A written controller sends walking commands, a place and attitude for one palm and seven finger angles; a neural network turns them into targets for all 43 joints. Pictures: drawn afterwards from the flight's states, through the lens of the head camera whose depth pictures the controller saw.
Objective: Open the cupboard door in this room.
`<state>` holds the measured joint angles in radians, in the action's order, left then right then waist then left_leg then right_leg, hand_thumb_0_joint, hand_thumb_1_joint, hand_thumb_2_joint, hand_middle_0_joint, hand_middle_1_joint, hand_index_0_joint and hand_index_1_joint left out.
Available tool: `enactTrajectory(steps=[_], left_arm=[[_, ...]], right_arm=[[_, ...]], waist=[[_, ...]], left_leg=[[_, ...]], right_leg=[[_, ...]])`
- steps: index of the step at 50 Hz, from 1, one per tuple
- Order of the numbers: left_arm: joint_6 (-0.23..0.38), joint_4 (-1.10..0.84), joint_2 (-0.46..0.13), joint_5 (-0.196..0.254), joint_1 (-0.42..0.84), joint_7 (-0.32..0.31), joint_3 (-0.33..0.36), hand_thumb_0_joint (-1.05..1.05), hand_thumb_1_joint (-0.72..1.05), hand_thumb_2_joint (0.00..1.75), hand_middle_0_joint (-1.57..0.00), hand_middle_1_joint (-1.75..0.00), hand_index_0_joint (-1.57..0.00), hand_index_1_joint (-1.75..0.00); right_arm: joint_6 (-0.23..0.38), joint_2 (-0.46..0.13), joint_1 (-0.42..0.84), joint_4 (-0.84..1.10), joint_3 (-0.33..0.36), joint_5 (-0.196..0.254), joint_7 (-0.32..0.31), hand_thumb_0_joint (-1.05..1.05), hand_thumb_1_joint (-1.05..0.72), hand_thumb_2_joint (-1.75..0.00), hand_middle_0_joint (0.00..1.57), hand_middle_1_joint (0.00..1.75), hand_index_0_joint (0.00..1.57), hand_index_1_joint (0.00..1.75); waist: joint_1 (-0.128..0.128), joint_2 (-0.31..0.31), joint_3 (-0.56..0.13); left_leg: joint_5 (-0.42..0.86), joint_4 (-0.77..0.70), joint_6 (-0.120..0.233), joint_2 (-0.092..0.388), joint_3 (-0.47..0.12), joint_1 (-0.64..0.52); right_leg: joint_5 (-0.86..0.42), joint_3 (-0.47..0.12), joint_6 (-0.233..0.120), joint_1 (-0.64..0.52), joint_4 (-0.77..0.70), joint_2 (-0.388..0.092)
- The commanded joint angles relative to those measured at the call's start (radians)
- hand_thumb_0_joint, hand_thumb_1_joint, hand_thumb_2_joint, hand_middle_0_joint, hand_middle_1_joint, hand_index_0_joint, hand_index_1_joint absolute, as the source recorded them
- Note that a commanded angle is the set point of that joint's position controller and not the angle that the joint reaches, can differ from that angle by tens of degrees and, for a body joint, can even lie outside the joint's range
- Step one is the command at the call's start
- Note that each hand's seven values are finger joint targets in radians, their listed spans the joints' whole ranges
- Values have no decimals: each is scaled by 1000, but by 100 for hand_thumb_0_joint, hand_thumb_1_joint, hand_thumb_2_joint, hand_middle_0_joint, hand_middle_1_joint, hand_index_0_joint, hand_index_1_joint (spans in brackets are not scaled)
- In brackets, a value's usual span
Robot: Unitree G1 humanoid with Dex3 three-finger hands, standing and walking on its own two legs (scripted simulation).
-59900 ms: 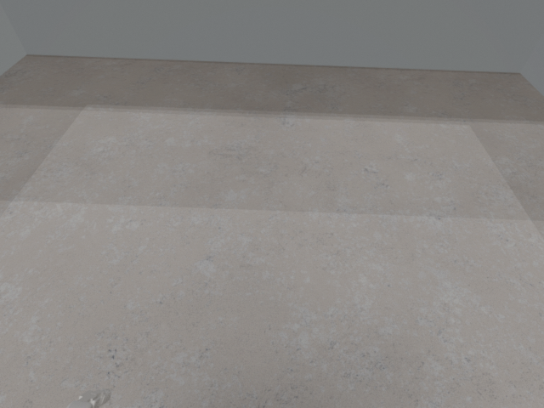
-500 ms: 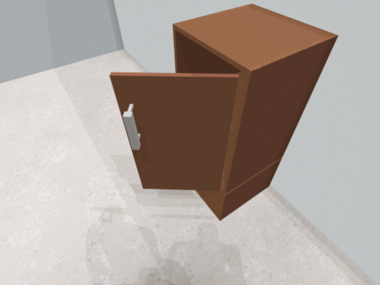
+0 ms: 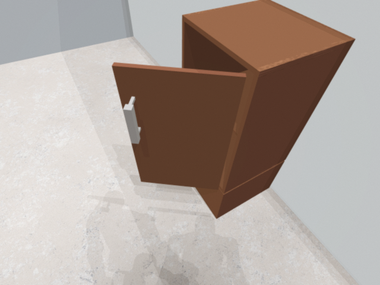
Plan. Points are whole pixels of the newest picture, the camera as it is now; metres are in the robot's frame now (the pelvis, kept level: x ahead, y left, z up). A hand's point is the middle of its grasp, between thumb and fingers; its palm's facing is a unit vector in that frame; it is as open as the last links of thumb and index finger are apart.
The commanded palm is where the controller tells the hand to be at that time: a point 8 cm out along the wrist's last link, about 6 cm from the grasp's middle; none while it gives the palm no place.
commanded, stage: look again from close up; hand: left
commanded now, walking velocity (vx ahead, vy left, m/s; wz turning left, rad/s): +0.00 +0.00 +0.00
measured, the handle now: (134, 120) +0.57 +0.22 -0.03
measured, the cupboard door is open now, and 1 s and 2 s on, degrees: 54 54 54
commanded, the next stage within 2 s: shuffle to correct the standing spot in 0.54 s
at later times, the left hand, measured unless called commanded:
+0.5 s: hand out of the picture -0.01 +0.22 -0.18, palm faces +0.00 -0.98 -0.18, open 7.4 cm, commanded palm none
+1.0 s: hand out of the picture -0.12 +0.20 -0.18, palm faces +0.06 -0.99 -0.13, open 7.4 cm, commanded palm none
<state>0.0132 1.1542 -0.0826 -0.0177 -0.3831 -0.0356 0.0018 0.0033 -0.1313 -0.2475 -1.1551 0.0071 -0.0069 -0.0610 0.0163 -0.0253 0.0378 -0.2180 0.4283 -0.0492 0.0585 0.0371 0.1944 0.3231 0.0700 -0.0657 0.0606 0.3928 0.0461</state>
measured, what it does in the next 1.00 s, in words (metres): shifts its weight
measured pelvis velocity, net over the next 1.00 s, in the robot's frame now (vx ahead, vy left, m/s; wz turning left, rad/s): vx -0.03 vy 0.05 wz -0.01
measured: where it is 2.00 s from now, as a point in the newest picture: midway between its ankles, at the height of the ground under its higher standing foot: outside the picture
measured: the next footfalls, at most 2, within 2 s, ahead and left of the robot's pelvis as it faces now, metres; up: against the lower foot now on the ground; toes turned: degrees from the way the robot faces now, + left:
right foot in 1.30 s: +0.08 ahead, -0.09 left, +0.00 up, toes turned -5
left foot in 1.66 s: +0.06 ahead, +0.14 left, +0.00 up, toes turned +2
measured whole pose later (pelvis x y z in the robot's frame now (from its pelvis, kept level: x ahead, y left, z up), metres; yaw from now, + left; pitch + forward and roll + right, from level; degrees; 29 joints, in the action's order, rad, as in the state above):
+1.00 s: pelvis -0.03 +0.05 -0.01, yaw -1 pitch +0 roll -1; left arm 0.01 1.11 -0.13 -0.03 -0.50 -0.01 0.01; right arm 0.01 -0.14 -0.32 -1.08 0.01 -0.02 -0.02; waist 0.02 -0.02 -0.03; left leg -0.27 0.53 0.08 -0.05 0.07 0.31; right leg 0.34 0.03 -0.04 0.18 0.50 0.01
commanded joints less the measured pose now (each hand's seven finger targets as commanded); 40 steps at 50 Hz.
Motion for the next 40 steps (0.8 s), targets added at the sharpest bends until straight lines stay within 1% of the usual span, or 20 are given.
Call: enactTrajectory(steps=[1,3,4,5,6,7,9,10,11,12,13,14,16,17,20,26,32,35,38,40], left_arm=[[12,-13,-96,3,-95,-11,15,0,90,90,-20,-30,-20,-30],[11,-16,-98,3,-91,-12,17,0,90,90,-20,-30,-20,-30],[50,-1,-152,-12,-161,-50,20,0,90,90,-20,-30,-20,-30],[62,-27,-200,-17,-149,-51,31,0,90,90,-20,-30,-20,-30],[55,-55,-180,-14,-138,-47,28,0,90,90,-20,-30,-20,-30],[51,-62,-168,-11,-126,-47,18,0,90,90,-20,-30,-20,-30],[47,-99,-178,-1,-72,-39,18,0,90,90,-20,-30,-20,-30],[38,-114,-171,3,-44,-36,17,0,90,90,-20,-30,-20,-30],[29,-125,-156,7,-26,-31,16,0,90,90,-20,-30,-20,-30],[16,-128,-130,7,-32,-28,12,0,90,90,-20,-30,-20,-30],[8,-131,-121,1,-44,-28,14,0,90,90,-20,-30,-20,-30],[7,-132,-121,-4,-57,-27,11,0,90,90,-20,-30,-20,-30],[7,-118,-145,-4,-62,-24,8,0,90,90,-20,-30,-20,-30],[6,-118,-151,1,-55,-23,9,0,90,90,-20,-30,-20,-30],[1,-138,-155,-2,-14,-15,5,0,90,90,-20,-30,-20,-30],[-13,-156,-165,-7,-15,-6,8,0,90,90,-20,-30,-20,-30],[-12,-143,-160,-9,-54,-1,9,0,90,90,-20,-30,-20,-30],[-12,-124,-145,-15,-89,4,7,0,90,90,-20,-30,-20,-30],[-17,-109,-130,-17,-125,10,11,0,90,90,-20,-30,-20,-30],[-12,-96,-125,-16,-153,14,14,0,90,90,-20,-30,-20,-30]], right_arm=[[8,-44,-70,19,4,-3,3,0,-90,-90,20,30,20,30],[7,-45,-73,16,2,-4,3,0,-90,-90,20,30,20,30],[25,-94,60,102,7,6,24,0,-90,-90,20,30,20,30],[17,-66,47,159,2,4,27,0,-90,-90,20,30,20,30],[18,-33,-21,148,11,-1,17,0,-90,-90,20,30,20,30],[21,-39,-50,141,11,1,17,0,-90,-90,20,30,20,30],[25,-54,-94,135,16,6,22,0,-90,-90,20,30,20,30],[27,-58,-119,122,17,3,24,0,-90,-90,20,30,20,30],[27,-81,-121,126,18,0,23,0,-90,-90,20,30,20,30],[29,-106,-91,138,17,-4,19,0,-90,-90,20,30,20,30],[26,-113,-69,153,15,-6,19,0,-90,-90,20,30,20,30],[24,-116,-56,162,10,-6,21,0,-90,-90,20,30,20,30],[33,-95,-58,156,-1,-7,22,0,-90,-90,20,30,20,30],[28,-104,-53,157,0,-7,20,0,-90,-90,20,30,20,30],[25,-124,-54,164,8,-8,26,0,-90,-90,20,30,20,30],[21,-162,-59,174,16,-12,31,0,-90,-90,20,30,20,30],[19,-166,-63,167,21,-10,34,0,-90,-90,20,30,20,30],[10,-164,-88,146,23,-13,36,0,-90,-90,20,30,20,30],[3,-171,-73,138,28,-15,37,0,-90,-90,20,30,20,30],[6,-162,-76,132,28,-13,36,0,-90,-90,20,30,20,30]], waist=[[-8,3,38],[-7,0,42],[38,-23,81],[-9,-85,80],[-31,-111,-5],[-35,-132,-55],[-50,-132,-141],[-57,-61,-127],[-52,-1,-106],[-25,73,-46],[-9,68,22],[-2,48,85],[0,143,58],[-1,79,33],[-6,36,84],[-3,79,79],[4,62,26],[1,58,-1],[10,58,64],[14,47,55]], left_leg=[[203,-11,31,42,-20,-58],[205,-14,31,41,-21,-50],[66,260,11,14,32,83],[-156,303,29,-45,24,197],[-183,279,58,-56,31,177],[-164,237,57,-61,34,166],[-28,118,57,-62,19,54],[75,74,55,-44,14,-6],[201,56,67,7,-37,-38],[281,39,94,68,-106,-5],[230,16,110,85,-130,56],[142,9,110,74,-122,100],[288,19,110,46,-134,76],[220,17,112,53,-139,66],[8,-55,108,52,-157,112],[-299,-197,116,72,-233,184],[-323,-224,117,74,-245,170],[-431,-228,128,82,-250,144],[-500,-241,136,87,-253,220],[-450,-216,138,78,-238,207]], right_leg=[[-456,-101,63,90,-74,-161],[-462,-102,62,84,-72,-160],[-1017,-250,146,131,-85,-245],[-1433,-205,135,5,5,-290],[-1570,-158,127,-49,80,-290],[-1506,-107,71,-81,122,-249],[-1195,-104,3,-75,155,-215],[-965,-104,2,-14,167,-196],[-640,-103,10,62,157,-165],[-345,-101,24,128,99,-135],[-166,-100,25,147,44,-116],[-108,-119,17,175,8,-112],[-212,-122,10,143,40,-125],[-160,-123,9,139,30,-118],[-34,-120,11,172,2,-116],[29,-84,19,155,43,-98],[28,-81,20,148,42,-102],[138,-53,17,161,67,-79],[163,-44,10,162,80,-60],[137,-54,2,147,61,-66]])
